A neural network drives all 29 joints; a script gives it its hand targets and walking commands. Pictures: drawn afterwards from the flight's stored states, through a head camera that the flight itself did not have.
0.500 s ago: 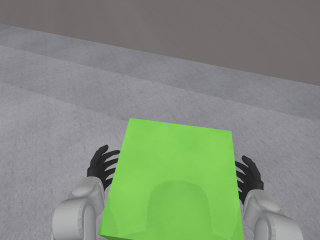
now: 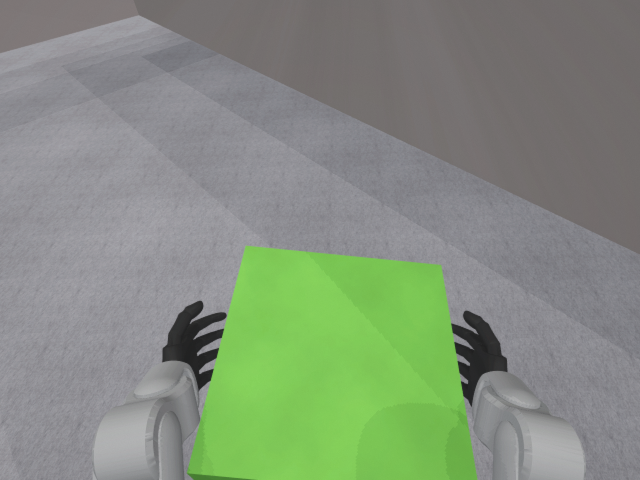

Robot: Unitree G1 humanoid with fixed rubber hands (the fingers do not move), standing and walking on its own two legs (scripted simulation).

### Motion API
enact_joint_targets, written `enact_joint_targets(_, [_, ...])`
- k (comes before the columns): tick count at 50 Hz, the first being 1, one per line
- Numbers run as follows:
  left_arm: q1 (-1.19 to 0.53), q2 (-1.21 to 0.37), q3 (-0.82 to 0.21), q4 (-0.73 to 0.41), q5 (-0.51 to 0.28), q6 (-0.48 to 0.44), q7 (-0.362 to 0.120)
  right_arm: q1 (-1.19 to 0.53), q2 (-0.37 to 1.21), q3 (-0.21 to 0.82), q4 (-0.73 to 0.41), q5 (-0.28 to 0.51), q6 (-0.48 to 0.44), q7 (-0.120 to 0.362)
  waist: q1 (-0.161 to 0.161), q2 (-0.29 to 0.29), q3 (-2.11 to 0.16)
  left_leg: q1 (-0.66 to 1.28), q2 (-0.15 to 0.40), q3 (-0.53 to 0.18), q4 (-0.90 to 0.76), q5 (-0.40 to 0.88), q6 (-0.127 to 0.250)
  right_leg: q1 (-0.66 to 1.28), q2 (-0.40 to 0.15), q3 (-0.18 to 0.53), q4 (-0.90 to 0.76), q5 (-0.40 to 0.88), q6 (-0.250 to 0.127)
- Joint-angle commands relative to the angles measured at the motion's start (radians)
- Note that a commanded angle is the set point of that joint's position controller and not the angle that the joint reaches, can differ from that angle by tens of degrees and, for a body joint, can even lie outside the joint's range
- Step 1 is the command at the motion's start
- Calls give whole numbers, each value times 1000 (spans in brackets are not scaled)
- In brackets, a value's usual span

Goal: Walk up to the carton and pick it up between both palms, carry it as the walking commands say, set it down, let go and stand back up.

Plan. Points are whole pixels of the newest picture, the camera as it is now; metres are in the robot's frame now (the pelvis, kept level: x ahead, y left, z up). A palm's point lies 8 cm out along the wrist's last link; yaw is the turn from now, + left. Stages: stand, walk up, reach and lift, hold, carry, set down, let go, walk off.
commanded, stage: carry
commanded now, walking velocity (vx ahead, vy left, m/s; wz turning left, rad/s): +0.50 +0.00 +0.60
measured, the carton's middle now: (330, 385) +0.24 +0.01 +0.01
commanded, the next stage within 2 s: none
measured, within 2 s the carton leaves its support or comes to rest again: neither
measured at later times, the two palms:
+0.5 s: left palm (165, 210) +0.47 +0.26 +0.10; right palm (355, 154) +0.62 -0.03 +0.08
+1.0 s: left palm (132, 113) +0.70 +0.39 +0.13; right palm (276, 55) +0.92 +0.13 +0.14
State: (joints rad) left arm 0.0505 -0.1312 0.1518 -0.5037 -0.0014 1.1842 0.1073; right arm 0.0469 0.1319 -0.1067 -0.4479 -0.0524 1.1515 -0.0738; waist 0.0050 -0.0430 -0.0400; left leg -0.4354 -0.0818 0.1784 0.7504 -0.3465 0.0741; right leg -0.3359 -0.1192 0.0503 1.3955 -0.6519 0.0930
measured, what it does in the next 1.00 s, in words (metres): walks ahead, turning left: right foot, then left foot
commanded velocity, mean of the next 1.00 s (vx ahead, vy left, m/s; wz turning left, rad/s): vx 0.50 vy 0.00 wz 0.60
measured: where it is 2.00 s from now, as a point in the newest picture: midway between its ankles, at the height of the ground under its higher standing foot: (182, 273)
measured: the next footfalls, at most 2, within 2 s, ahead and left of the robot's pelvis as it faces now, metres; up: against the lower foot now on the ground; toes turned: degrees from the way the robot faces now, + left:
right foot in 0.10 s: +0.16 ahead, -0.14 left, +0.00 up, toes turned -1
left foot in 0.50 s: +0.52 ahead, +0.14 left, +0.00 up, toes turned +29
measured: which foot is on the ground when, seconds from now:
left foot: down 0.00-0.12, up 0.14-0.48, down 0.50-0.80, up 0.82-1.00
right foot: up 0.00-0.08, down 0.10-0.54, up 0.56-0.74, down 0.76-1.00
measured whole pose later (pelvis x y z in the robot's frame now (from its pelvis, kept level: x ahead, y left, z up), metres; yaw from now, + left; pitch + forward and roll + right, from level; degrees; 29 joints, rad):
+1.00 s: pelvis +0.63 +0.12 +0.03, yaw +37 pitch +3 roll +3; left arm 0.10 -0.14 0.10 -0.58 0.03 1.07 0.08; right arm 0.00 0.13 -0.14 -0.56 -0.01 1.14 -0.08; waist 0.00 -0.06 -0.12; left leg -0.48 0.00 0.11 1.06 -0.57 0.02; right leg -0.07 -0.17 -0.23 0.53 -0.49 0.07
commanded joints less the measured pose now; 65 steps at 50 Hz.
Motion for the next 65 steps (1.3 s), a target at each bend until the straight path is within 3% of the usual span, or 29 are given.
enact_joint_targets(1, [-384, -759, -685, -100, -242, -82, -166, -438, 795, 764, -214, 313, -33, 86, -18, 150, -275, 261, 362, -504, -356, 292, 177, -75, -14, -29, -616, 17, -12])
enact_joint_targets(3, [-290, -801, -666, -78, -203, -103, -159, -489, 799, 825, -281, 359, -51, 105, 18, 178, -374, 158, 267, -323, -181, 286, 87, 240, 35, -81, -946, 373, -25])
enact_joint_targets(4, [-252, -786, -627, -67, -188, -114, -157, -515, 784, 845, -315, 372, -53, 111, 38, -2, -393, -43, 166, -229, -39, 144, 24, 462, -15, -67, -980, 488, -25])
enact_joint_targets(5, [-250, -769, -617, -71, -185, -125, -152, -558, 792, 882, -372, 389, -56, 114, 45, -320, -403, -237, 5, -63, 254, -129, -58, 603, -281, 236, -1172, 333, -81])
enact_joint_targets(7, [-240, -724, -608, -42, -120, -124, -125, -594, 749, 899, -328, 413, -28, 140, 31, -292, -277, -282, 89, -157, 514, -197, -50, 533, -367, 343, -1130, 559, -213])
enact_joint_targets(10, [-296, -703, -618, -154, -137, -131, -101, -534, 719, 846, -293, 408, -28, 142, 37, -94, -195, -460, 161, -144, 515, -138, -44, 628, -346, 144, -1012, 910, -166])
enact_joint_targets(17, [-375, -529, -687, -132, -209, -22, -94, -264, 590, 673, -56, 221, 34, 61, 31, -108, 59, -564, 111, 14, 252, -98, -43, 692, -248, -15, -1063, 1391, -148])
enact_joint_targets(20, [-386, -547, -718, -118, -275, 8, -123, -275, 582, 641, -76, 170, 43, 27, -10, -180, -5, -118, -6, 165, -48, 102, -25, 461, -158, -306, -1013, 1644, -49])
enact_joint_targets(23, [-528, -645, -799, -204, -376, -5, -149, -318, 688, 637, -116, 168, 21, 15, -43, -227, -176, 315, -156, 255, -250, 302, 1, 390, -107, -366, -605, 1926, -22])
enact_joint_targets(24, [-546, -626, -795, -223, -365, -2, -156, -334, 690, 639, -152, 182, 11, 15, -98, -113, -236, 673, -50, 34, -245, 337, 104, 40, -90, -299, -342, 1593, 17])
enact_joint_targets(25, [-540, -620, -790, -255, -355, -14, -163, -348, 677, 645, -185, 195, -6, 19, -114, 163, -326, 928, 262, -482, -311, 545, 306, -320, 87, -251, 83, 563, 41])
enact_joint_targets(26, [-551, -640, -788, -263, -349, -21, -163, -372, 697, 644, -181, 220, -12, 21, -72, 210, -355, 867, 417, -759, -384, 704, 390, -342, 168, -57, 235, 64, 12])
enact_joint_targets(28, [-565, -701, -750, -210, -325, -42, -165, -426, 791, 706, -179, 257, -13, 39, -76, 20, -329, 767, 427, -799, -336, 485, 403, -386, 51, 96, 150, 23, -15])
enact_joint_targets(31, [-396, -777, -701, -129, -283, -73, -188, -492, 825, 769, -249, 322, -32, 81, -33, -74, -332, 450, 364, -687, -366, 300, 278, -237, -33, 88, -177, -27, -5])
enact_joint_targets(33, [-344, -798, -663, -92, -249, -93, -190, -500, 851, 799, -245, 347, -41, 100, 1, 28, -322, 149, 384, -584, -359, 189, 212, -1, -58, 64, -407, -127, -25])
enact_joint_targets(37, [-351, -837, -650, -155, -215, -132, -179, -529, 874, 862, -289, 395, -53, 137, 29, 52, -398, -121, 226, -318, -293, -5, 50, 458, 5, -77, -805, 340, -61])
enact_joint_targets(38, [-361, -834, -640, -168, -218, -140, -167, -515, 888, 862, -285, 402, -54, 135, 40, -67, -401, -296, 142, -243, -159, -170, 14, 632, -48, -35, -880, 333, -87])
enact_joint_targets(39, [-340, -790, -646, -163, -200, -135, -157, -438, 859, 840, -219, 380, -30, 137, 58, -367, -358, -294, -24, -52, 211, -204, -62, 527, -361, 343, -1219, 127, -191])
enact_joint_targets(40, [-304, -786, -641, -100, -179, -141, -154, -550, 822, 868, -279, 384, -36, 140, 34, -416, -290, -279, 69, -143, 352, -210, -53, 482, -389, 344, -1169, 344, -229])
enact_joint_targets(45, [-430, -723, -714, -211, -215, -114, -115, -503, 757, 781, -215, 357, -24, 124, 50, -66, -158, -552, 107, -77, 310, -254, -63, 742, -327, 101, -972, 1020, -158])
enact_joint_targets(49, [-421, -568, -747, -185, -235, -31, -88, -219, 621, 636, 5, 223, 36, 79, 33, -13, -29, -449, 72, 33, 99, -171, -65, 638, -270, -55, -1010, 1305, -137])
enact_joint_targets(52, [-388, -557, -781, -202, -261, 2, -86, -200, 608, 614, -18, 203, 52, 60, -16, -62, -218, 107, -108, 209, -263, 84, -59, 499, -176, -326, -732, 1763, -29])
enact_joint_targets(53, [-354, -574, -771, -138, -278, 20, -94, -199, 589, 581, -34, 182, 53, 43, -58, -49, -321, 405, -129, 187, -315, 220, -20, 341, -141, -358, -524, 1751, 10])
enact_joint_targets(54, [-413, -567, -768, -166, -275, 22, -107, -226, 633, 609, -57, 203, 52, 44, -113, 35, -356, 793, 37, -139, -331, 407, 102, -87, -81, -285, -207, 1187, 44])
enact_joint_targets(55, [-448, -592, -774, -217, -289, 15, -127, -294, 627, 619, -107, 211, 37, 40, -75, 282, -349, 972, 365, -614, -334, 840, 290, -428, 117, -233, 86, 106, 60])
enact_joint_targets(56, [-487, -637, -767, -194, -309, 8, -139, -358, 667, 640, -167, 229, 25, 35, -75, 139, -349, 884, 424, -629, -297, 1003, 376, -406, 80, -43, 178, -14, 28])
enact_joint_targets(57, [-575, -684, -784, -252, -344, -13, -145, -411, 733, 669, -197, 239, 18, 39, -78, 18, -301, 879, 436, -716, -279, 1079, 393, -507, 74, -2, 151, -81, 14])
enact_joint_targets(59, [-527, -793, -777, -179, -366, -27, -180, -500, 802, 714, -275, 267, -1, 48, -62, -120, -212, 606, 416, -693, -346, 631, 305, -445, -22, 57, -65, -104, 11])
enact_joint_targets(65, [-379, -784, -684, -136, -267, -77, -164, -486, 830, 805, -246, 350, -20, 84, 4, 106, -281, 34, 309, -378, -303, 84, 127, 274, -9, -61, -852, 307, -15])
